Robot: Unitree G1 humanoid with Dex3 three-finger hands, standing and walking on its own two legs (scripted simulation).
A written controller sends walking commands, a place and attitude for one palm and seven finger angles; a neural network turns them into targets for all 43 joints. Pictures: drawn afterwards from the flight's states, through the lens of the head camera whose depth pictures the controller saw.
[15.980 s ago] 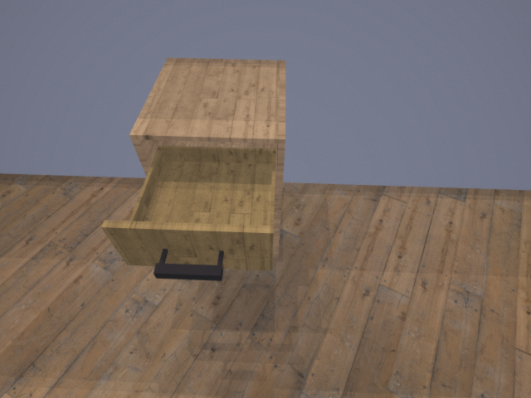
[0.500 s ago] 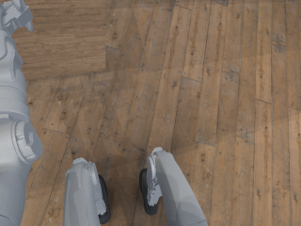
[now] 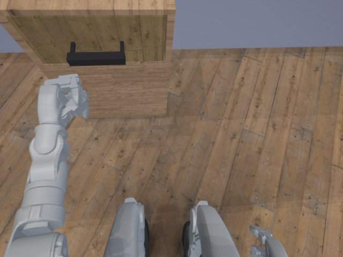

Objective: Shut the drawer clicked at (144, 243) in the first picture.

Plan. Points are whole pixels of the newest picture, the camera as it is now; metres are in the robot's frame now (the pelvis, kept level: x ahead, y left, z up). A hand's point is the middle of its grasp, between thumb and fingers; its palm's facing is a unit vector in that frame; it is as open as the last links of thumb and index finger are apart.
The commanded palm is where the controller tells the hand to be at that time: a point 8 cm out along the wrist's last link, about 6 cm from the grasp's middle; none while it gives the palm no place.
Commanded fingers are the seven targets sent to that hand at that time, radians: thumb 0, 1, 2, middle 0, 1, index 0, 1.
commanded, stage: draw the hand back to the body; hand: left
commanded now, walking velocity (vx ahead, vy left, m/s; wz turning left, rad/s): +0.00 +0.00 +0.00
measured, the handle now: (97, 52) +0.64 +0.21 -0.08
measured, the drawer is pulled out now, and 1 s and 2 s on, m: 0.00 0.00 0.00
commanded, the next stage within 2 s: step back with the hand held close in 1.08 s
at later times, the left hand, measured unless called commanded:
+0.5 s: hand out of the picture +0.31 +0.23 +0.17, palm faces +0.24 -0.92 -0.32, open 3.3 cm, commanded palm +0.26 +0.27 +0.20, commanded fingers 0.00 0.90 0.90 -1.40 -1.60 -1.40 -1.60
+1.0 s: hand out of the picture +0.21 +0.24 +0.32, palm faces +0.46 -0.78 -0.42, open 3.3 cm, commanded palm +0.16 +0.28 +0.32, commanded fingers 0.00 0.90 0.90 -1.40 -1.60 -1.40 -1.60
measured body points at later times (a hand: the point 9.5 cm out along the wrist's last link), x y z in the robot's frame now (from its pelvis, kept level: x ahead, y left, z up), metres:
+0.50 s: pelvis +0.03 +0.01 +0.11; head +0.05 +0.00 +0.56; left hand +0.29 +0.28 +0.19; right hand +0.20 -0.21 +0.02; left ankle +0.04 +0.10 -0.60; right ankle +0.02 -0.12 -0.60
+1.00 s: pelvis +0.05 -0.01 +0.14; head +0.02 -0.04 +0.59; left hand +0.18 +0.28 +0.34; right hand +0.27 -0.21 +0.07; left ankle +0.04 +0.10 -0.60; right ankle +0.02 -0.12 -0.60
